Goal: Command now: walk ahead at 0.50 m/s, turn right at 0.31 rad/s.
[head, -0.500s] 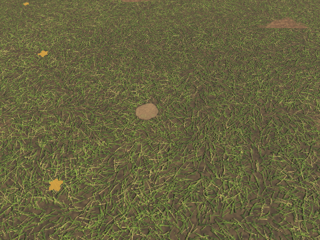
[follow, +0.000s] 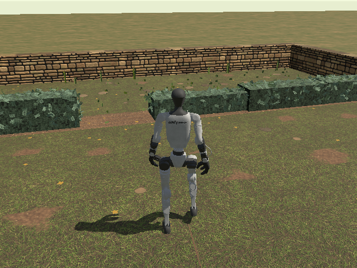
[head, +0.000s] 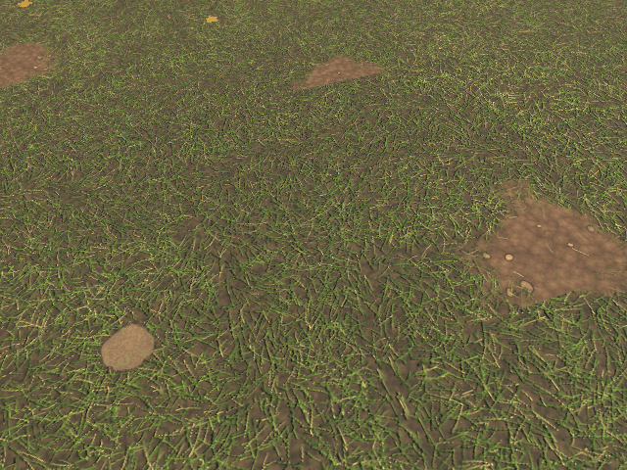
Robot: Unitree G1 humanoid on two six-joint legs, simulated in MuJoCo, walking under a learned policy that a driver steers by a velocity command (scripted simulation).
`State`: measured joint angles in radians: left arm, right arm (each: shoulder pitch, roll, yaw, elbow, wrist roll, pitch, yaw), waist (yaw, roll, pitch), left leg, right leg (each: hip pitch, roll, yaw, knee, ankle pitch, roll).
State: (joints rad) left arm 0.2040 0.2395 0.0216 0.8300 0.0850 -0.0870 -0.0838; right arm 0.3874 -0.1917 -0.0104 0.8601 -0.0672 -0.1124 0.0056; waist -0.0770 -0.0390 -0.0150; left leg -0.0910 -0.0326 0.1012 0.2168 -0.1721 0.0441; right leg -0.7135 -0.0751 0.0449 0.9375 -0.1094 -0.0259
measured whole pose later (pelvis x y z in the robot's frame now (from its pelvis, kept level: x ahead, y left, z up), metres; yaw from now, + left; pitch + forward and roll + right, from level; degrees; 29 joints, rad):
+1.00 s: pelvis +0.56 +0.03 -0.02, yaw +21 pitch +2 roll +1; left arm 0.13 0.23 -0.02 0.75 0.10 -0.08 -0.02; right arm 0.46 -0.22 -0.04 0.95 -0.07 -0.12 0.05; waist -0.08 -0.02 -0.05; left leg -0.29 -0.15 -0.08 0.58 -0.32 0.11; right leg -0.69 -0.10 0.09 1.09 -0.24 0.02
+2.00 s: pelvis +0.81 +0.07 -0.17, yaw +35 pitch +2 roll -1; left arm 0.33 0.24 0.03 0.81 0.06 0.02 0.01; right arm 0.27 -0.21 -0.07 0.74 -0.04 -0.09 -0.06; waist -0.03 0.00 -0.01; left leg -0.29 0.08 0.16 0.42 -0.16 0.04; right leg -0.50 -0.03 -0.04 0.99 -0.31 0.05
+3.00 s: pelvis +0.92 +0.09 -0.17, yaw +5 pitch +5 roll +0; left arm 0.19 0.26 0.05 0.80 0.03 -0.03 -0.09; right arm 0.16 -0.26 -0.07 0.73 0.01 -0.08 0.07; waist -0.01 -0.02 -0.04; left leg -0.28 -0.04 0.04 0.41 -0.21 0.05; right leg -0.43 -0.05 0.00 0.71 -0.26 0.14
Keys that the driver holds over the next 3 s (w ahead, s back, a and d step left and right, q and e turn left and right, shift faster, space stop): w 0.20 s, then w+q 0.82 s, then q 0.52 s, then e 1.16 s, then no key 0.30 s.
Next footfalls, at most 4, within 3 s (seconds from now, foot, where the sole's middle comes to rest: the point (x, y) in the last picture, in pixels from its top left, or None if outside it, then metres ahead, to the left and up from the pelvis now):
0.22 right None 0.30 -0.15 -0.78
0.74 left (258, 449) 0.55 0.10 -0.78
1.24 right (302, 349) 0.88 -0.01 -0.95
1.66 left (217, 382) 0.80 0.21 -0.95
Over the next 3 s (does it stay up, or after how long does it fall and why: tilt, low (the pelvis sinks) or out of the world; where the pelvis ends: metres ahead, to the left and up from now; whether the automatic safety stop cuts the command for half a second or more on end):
stays up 0.92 0.09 -0.17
